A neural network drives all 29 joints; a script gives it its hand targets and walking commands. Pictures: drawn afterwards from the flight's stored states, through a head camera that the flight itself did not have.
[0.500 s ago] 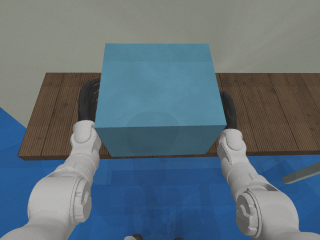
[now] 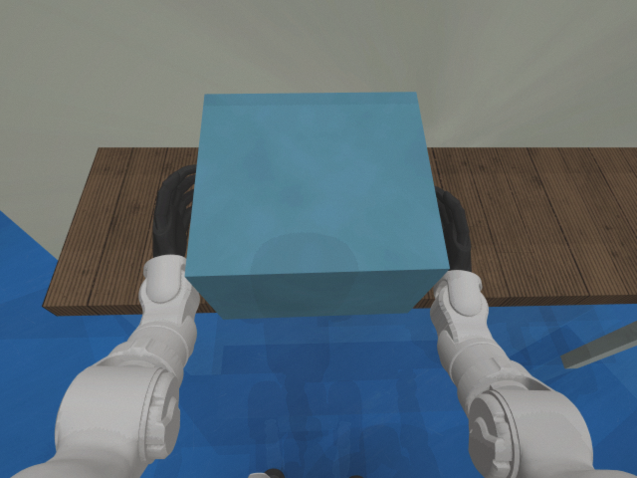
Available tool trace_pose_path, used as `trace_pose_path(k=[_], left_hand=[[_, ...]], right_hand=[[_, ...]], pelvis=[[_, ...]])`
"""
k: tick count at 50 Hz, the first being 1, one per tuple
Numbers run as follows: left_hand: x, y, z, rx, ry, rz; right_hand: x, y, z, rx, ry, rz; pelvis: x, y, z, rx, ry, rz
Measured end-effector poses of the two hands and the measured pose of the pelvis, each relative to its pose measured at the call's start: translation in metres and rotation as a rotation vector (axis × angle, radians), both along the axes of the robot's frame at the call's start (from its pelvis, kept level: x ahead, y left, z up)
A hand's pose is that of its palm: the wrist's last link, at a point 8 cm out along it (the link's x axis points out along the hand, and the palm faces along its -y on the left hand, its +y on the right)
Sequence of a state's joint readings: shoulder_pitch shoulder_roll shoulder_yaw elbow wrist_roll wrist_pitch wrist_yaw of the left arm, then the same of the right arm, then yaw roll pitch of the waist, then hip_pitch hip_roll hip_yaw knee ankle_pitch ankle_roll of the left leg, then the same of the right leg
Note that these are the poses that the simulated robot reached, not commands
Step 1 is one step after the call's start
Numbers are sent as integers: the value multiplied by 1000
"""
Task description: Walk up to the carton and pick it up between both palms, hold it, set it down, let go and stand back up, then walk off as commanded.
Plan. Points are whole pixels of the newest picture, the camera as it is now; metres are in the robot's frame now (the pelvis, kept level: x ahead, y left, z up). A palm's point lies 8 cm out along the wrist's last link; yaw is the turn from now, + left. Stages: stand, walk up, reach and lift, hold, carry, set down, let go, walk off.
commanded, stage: reach and lift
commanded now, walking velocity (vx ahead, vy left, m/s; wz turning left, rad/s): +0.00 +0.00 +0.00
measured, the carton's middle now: (314, 212) +0.47 +0.02 +0.02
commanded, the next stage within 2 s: hold in 2.00 s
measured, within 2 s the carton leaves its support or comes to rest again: neither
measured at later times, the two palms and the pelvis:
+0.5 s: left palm (175, 240) +0.41 +0.18 +0.05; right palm (463, 262) +0.39 -0.17 +0.03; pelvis +0.00 +0.00 +0.00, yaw +0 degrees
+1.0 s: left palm (137, 210) +0.37 +0.18 +0.16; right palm (507, 244) +0.36 -0.18 +0.12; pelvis -0.02 -0.01 +0.02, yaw +2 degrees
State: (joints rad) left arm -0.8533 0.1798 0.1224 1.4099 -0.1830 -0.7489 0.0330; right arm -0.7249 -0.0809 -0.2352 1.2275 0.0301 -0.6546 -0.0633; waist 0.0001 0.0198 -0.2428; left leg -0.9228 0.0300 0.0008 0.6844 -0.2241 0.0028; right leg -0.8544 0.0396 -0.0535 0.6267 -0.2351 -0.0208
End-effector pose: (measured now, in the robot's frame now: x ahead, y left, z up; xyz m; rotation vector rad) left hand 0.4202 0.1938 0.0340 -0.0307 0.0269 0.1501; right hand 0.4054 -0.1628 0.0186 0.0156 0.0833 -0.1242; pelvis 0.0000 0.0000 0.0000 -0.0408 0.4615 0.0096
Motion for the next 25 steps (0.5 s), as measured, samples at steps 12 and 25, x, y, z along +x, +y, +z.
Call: trace_pose_path(k=[12, 25], left_hand=[[-3, -4, 6, 23, 20, -11], [-12, -9, 14, 93, 77, -21]], right_hand=[[-6, -3, 2, -1, 17, -7], [-17, -9, 9, -31, 72, 2]], pelvis=[[-1, -1, 0, 1, -1, 0], [3, -3, 4, 5, -25, 2]])
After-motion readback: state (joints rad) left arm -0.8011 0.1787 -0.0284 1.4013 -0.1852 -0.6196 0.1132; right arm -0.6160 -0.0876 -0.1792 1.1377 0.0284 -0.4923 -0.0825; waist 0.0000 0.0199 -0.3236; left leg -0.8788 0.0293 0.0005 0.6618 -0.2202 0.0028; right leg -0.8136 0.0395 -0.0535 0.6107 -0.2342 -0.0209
